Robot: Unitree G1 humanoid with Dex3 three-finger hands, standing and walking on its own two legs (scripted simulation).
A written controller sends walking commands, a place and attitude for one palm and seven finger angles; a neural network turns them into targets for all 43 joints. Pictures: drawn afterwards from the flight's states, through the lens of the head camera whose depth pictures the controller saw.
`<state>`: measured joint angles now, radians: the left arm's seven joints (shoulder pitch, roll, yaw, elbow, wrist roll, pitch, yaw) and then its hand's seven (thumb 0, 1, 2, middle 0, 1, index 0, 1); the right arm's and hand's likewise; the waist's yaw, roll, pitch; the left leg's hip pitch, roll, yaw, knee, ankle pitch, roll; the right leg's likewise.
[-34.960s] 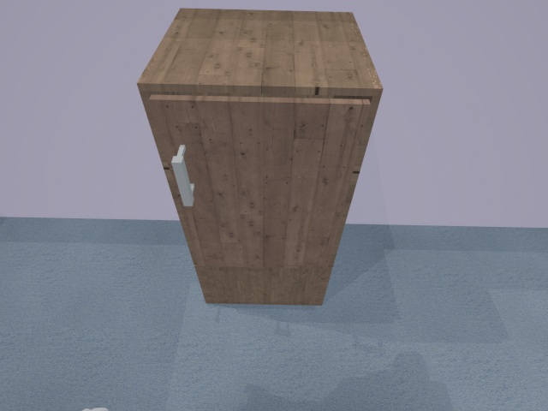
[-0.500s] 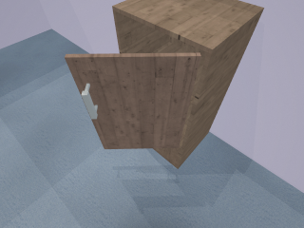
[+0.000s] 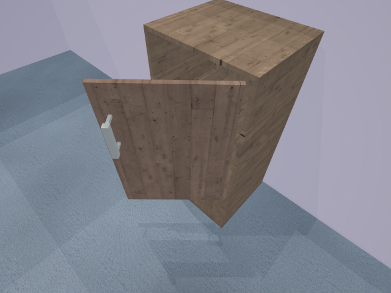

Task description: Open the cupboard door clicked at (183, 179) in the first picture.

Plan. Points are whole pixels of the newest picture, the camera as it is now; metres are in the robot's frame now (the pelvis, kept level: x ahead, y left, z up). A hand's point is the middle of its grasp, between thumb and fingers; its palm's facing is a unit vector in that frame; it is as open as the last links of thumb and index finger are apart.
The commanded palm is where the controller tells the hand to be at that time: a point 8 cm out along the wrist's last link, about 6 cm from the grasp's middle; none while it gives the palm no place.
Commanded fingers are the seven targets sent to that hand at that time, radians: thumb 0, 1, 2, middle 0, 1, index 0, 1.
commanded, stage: come to a stop and stand still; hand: left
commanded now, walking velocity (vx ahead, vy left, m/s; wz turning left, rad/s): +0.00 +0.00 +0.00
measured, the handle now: (112, 137) +0.53 +0.28 -0.04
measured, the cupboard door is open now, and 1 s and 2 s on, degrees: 43 43 43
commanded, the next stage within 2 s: look again from close up in 0.04 s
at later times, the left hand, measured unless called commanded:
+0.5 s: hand out of the picture +0.05 +0.19 -0.18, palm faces +0.06 -0.97 -0.23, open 7.4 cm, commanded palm none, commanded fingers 0.00 0.90 0.90 -0.20 -0.30 -0.20 -0.30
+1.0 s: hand (83, 267) +0.17 +0.23 -0.03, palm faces +0.27 -0.96 -0.04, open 7.7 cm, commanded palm +0.10 +0.28 -0.07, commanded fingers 0.00 0.62 0.78 -0.22 -0.48 -0.22 -0.48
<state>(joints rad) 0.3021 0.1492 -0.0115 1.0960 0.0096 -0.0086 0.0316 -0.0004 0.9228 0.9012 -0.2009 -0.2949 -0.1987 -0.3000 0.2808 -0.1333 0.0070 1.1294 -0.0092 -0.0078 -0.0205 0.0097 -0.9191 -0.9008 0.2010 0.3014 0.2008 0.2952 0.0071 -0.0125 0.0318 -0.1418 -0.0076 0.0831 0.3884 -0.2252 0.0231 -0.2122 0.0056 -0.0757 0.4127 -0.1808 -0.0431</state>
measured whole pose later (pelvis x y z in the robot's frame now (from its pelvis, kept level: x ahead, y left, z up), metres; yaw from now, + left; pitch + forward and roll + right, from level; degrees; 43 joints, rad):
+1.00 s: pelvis -0.03 +0.02 -0.04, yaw +4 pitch +5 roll +1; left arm 0.31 0.18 0.16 0.30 -0.23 -0.42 -0.08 0.01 0.82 0.86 -0.21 -0.35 -0.20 -0.36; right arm 0.27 -0.24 -0.01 0.71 0.02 -0.29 -0.03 0.01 -0.91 -0.90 0.20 0.30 0.20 0.30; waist -0.03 0.00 -0.06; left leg -0.52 -0.06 0.04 0.77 -0.34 0.04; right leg -0.57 -0.03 -0.06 0.79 -0.35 -0.03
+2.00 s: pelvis -0.01 +0.02 -0.09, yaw +4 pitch +16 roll -3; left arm 0.20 0.35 0.35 0.22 -0.38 -0.38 -0.45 -0.01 -0.33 0.38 -0.29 -1.08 -0.29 -1.09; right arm 0.25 -0.27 0.02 0.51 0.04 -0.21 -0.05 0.02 -0.90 -0.90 0.21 0.30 0.20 0.30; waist 0.00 0.01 -0.13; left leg -0.87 -0.01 -0.01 1.15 -0.55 0.05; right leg -0.87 0.02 -0.11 1.07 -0.47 -0.04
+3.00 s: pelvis +0.00 +0.02 -0.07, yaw +4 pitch +15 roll -3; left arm -0.01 0.41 0.42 0.43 -0.37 -0.35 -0.51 -0.02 -0.50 0.30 -0.30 -1.20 -0.30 -1.20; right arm 0.27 -0.27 0.04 0.52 0.04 -0.16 -0.06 0.02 -0.90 -0.90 0.21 0.30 0.21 0.30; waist -0.01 0.02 -0.12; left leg -0.82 -0.01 0.00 1.07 -0.52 0.05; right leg -0.82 0.02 -0.09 0.99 -0.44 -0.03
